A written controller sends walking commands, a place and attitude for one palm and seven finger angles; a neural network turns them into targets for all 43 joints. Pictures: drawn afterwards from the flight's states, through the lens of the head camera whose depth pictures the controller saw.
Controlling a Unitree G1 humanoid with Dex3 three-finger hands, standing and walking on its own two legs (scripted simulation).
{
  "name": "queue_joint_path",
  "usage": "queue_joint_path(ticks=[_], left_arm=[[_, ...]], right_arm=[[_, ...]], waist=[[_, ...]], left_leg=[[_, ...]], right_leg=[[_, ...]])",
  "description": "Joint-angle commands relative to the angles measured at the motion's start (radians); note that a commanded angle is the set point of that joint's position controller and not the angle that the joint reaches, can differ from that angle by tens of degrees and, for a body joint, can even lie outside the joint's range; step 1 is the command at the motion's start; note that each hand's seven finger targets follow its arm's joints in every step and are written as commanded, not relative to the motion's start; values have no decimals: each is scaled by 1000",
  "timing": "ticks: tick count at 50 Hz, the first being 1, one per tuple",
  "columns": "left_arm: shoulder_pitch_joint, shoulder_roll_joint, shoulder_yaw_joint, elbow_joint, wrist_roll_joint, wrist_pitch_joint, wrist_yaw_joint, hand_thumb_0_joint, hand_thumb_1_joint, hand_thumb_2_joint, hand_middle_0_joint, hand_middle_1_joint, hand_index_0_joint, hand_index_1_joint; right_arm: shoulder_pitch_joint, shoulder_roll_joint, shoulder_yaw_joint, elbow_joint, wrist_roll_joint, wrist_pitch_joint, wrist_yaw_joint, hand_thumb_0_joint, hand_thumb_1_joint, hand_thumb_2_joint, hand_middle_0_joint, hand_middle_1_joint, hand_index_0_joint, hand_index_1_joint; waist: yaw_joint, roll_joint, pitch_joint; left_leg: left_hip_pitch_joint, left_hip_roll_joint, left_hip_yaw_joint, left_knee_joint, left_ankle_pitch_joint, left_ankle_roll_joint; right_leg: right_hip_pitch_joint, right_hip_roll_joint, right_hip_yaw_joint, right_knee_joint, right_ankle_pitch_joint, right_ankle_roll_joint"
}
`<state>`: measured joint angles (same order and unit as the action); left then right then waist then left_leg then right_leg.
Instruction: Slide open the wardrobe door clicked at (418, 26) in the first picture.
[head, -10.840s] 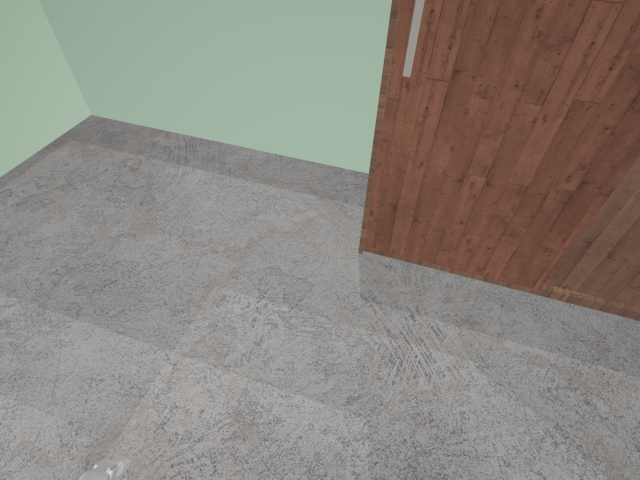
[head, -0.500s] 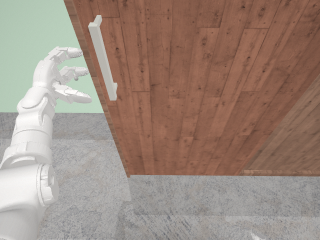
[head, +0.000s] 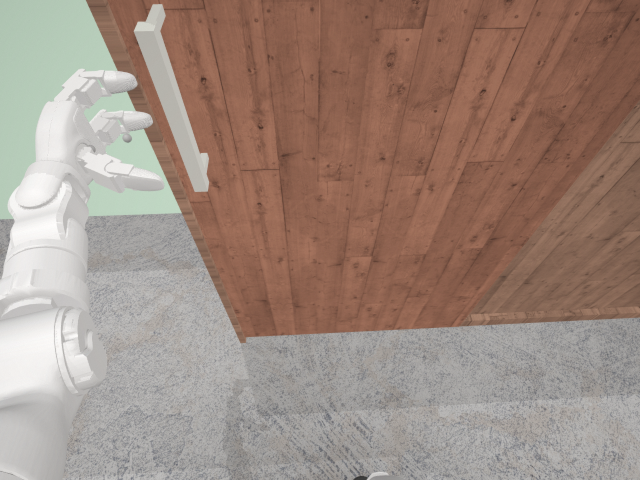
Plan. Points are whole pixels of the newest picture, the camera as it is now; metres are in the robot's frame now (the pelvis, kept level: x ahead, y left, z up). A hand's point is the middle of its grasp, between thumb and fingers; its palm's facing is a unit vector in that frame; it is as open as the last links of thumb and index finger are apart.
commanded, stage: move the hooked fingers beside the handle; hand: left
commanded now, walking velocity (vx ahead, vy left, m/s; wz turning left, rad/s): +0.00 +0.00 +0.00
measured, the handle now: (182, 111) +0.54 +0.15 +0.16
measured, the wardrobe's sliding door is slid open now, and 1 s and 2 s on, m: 0.00 0.00 0.00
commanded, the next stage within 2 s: feel for the door with the fingertips in 0.48 s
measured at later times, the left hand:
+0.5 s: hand (134, 145) +0.47 +0.19 +0.16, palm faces +0.00 -1.00 +0.00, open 14.0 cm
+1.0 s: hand (160, 147) +0.46 +0.16 +0.16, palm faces +0.00 -1.00 -0.01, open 14.1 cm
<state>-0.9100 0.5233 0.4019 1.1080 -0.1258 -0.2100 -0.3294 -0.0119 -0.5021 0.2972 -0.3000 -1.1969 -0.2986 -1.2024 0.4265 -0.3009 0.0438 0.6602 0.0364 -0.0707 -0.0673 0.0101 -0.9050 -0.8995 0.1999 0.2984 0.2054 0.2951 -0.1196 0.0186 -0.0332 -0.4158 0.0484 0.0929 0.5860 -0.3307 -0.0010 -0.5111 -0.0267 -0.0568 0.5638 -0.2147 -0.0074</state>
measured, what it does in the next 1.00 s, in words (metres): stands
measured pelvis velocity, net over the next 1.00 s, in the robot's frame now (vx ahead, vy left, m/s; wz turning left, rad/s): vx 0.00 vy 0.00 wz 0.01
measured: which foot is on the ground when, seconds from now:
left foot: down 0.00-1.00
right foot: down 0.00-1.00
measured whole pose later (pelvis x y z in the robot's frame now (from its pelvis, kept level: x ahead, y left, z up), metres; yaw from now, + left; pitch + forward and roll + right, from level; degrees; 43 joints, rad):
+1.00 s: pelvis +0.00 +0.00 +0.00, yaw +1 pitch +7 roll +0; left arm -0.85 0.36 0.31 0.99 -0.12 -0.17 -0.20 -0.01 -0.50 0.30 -0.30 -1.20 -0.29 -1.20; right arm 0.36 -0.28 0.04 0.65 0.03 -0.08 -0.05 0.01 -0.91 -0.90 0.20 0.30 0.20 0.29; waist -0.09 0.03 -0.04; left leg -0.36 0.04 0.08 0.58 -0.33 0.00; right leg -0.46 -0.03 -0.07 0.56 -0.22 -0.01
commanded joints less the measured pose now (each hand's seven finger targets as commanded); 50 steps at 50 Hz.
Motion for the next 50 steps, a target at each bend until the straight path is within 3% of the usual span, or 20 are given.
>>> queue_joint_path(ticks=[1, 3, 7, 10, 13, 15, 19, 23, 25, 27, 30, 32, 36, 37, 38, 41, 44, 47, 48, 50], left_arm=[[-480, 266, 15, -217, -27, -28, -5, 0, -500, 300, -300, -1200, -300, -1200], [-481, 224, -14, -233, -36, -23, 1, 0, -500, 300, -300, -1200, -300, -1200], [-497, 208, -19, -308, -41, -40, 10, 0, -500, 300, -300, -1200, -300, -1200], [-497, 148, -62, -315, -47, -37, 14, 0, -500, 300, -300, -1200, -300, -1200], [-432, 182, -16, -244, -49, -12, 28, 0, -500, 300, -300, -1200, -300, -1200], [-468, 146, -47, -248, -35, 1, 37, 0, -500, 300, -300, -1200, -300, -1200], [-446, 157, -35, -311, -23, -16, 61, 0, -500, 300, -300, -1200, -300, -1200], [-486, 211, 2, -307, -30, -33, 65, 0, -500, 300, -300, -1200, -300, -1200], [-475, 241, 25, -322, -22, -37, 61, 0, -500, 300, -300, -1200, -300, -1200], [-481, 180, -31, -343, -18, -35, 49, 0, -500, 300, -300, -1200, -300, -1200], [-475, 124, -75, -319, -30, -20, 35, 0, -500, 300, -300, -1200, -300, -1200], [-435, 113, -62, -302, -51, -3, 28, 0, -500, 300, -300, -1200, -300, -1200], [-458, 60, -95, -310, -63, 17, 35, 0, -500, 300, -300, -1200, -300, -1200], [-442, 62, -88, -302, -62, 20, 44, 0, -500, 300, -300, -1200, -300, -1200], [-428, 95, -58, -295, -60, 16, 57, 0, -500, 300, -300, -1200, -300, -1200], [-459, 84, -63, -339, -40, -1, 91, 0, -500, 300, -300, -1200, -300, -1200], [-447, 115, -40, -384, -25, -26, 120, 0, -500, 300, -300, -1200, -300, -1200], [-456, 92, -54, -383, -20, -32, 133, 0, -500, 300, -300, -1200, -300, -1200], [-451, 116, -46, -361, -15, -32, 137, 0, -500, 300, -300, -1200, -300, -1200], [-475, 127, -42, -326, -8, -25, 138, 0, -500, 300, -300, -1200, -300, -1200]], right_arm=[[41, -157, -62, -93, 0, -30, -13, 0, -900, -900, 200, 300, 200, 300], [37, -156, -62, -101, 1, -31, -15, 0, -900, -900, 200, 300, 200, 300], [30, -145, -63, -99, -3, -39, -11, 0, -900, -900, 200, 300, 200, 300], [24, -141, -61, -91, -2, -43, -8, 0, -900, -900, 200, 300, 200, 300], [24, -151, -62, -90, -2, -36, -8, 0, -900, -900, 200, 300, 200, 300], [16, -141, -58, -92, -1, -36, -3, 0, -900, -900, 200, 300, 200, 300], [2, -135, -58, -114, -5, -31, 4, 0, -900, -900, 200, 300, 200, 300], [1, -139, -57, -110, -4, -26, -4, 0, -900, -900, 200, 300, 200, 300], [-9, -135, -56, -116, -2, -26, -4, 0, -900, -900, 200, 300, 200, 300], [-17, -126, -53, -117, 0, -28, -5, 0, -900, -900, 200, 300, 200, 300], [-13, -128, -54, -108, 1, -29, -4, 0, -900, -900, 200, 300, 200, 300], [-14, -133, -58, -108, 2, -32, -5, 0, -900, -900, 200, 300, 200, 300], [-10, -133, -60, -97, 1, -38, -3, 0, -900, -900, 200, 300, 200, 300], [-14, -132, -60, -98, 2, -39, -1, 0, -900, -900, 200, 300, 200, 300], [-5, -139, -62, -96, -2, -38, -2, 0, -900, -900, 200, 300, 200, 300], [-17, -125, -60, -103, -4, -43, 5, 0, -900, -900, 200, 300, 200, 300], [-23, -122, -60, -109, -7, -43, 9, 0, -900, -900, 200, 300, 200, 300], [-38, -115, -60, -110, -4, -47, 9, 0, -900, -900, 200, 300, 200, 300], [-31, -123, -60, -106, -4, -44, 6, 0, -900, -900, 200, 300, 200, 300], [-37, -122, -55, -102, -1, -43, 3, 0, -900, -900, 200, 300, 200, 300]], waist=[[15, 37, -348], [11, 39, -350], [18, 60, -425], [10, 69, -400], [27, -10, -364], [21, 40, -343], [38, 44, -391], [30, -35, -391], [46, 1, -421], [38, 67, -416], [20, 49, -383], [30, 16, -389], [19, 2, -358], [23, -1, -343], [30, -49, -353], [40, 8, -370], [53, 1, -401], [50, 8, -387], [44, -33, -372], [40, -11, -350]], left_leg=[[61, -37, -72, -72, 231, 35], [75, -38, -71, -71, 237, 37], [126, -36, -76, -57, 308, 31], [159, -31, -87, -54, 348, 26], [112, -31, -84, -60, 332, 30], [109, -36, -84, -62, 331, 25], [126, -36, -79, -50, 367, 27], [95, -35, -77, -53, 335, 33], [97, -41, -74, -56, 338, 33], [131, -41, -73, -53, 372, 30], [135, -37, -79, -57, 352, 29], [127, -37, -78, -62, 341, 28], [123, -38, -81, -66, 308, 28], [112, -39, -78, -66, 288, 29], [99, -39, -79, -67, 292, 32], [103, -45, -74, -68, 290, 30], [98, -46, -74, -71, 298, 30], [93, -48, -64, -76, 260, 31], [82, -43, -70, -79, 252, 33], [61, -47, -65, -86, 207, 33]], right_leg=[[258, 27, 24, -29, 259, -12], [253, 27, 19, -30, 252, -14], [276, 30, 24, -16, 312, -15], [242, 32, 14, -17, 315, -16], [263, 30, 8, -14, 313, -17], [241, 25, 8, -12, 309, -18], [272, 24, 17, -1, 342, -18], [317, 23, 22, -1, 358, -14], [346, 22, 30, 4, 374, -16], [316, 22, 27, 1, 382, -19], [285, 25, 19, -12, 354, -18], [302, 27, 16, -15, 351, -19], [270, 26, 10, -23, 314, -18], [266, 25, 12, -27, 301, -18], [290, 24, 10, -23, 307, -17], [298, 23, 20, -18, 309, -19], [336, 22, 25, -12, 322, -19], [337, 21, 31, -21, 308, -18], [339, 21, 27, -23, 294, -17], [330, 19, 36, -31, 266, -15]])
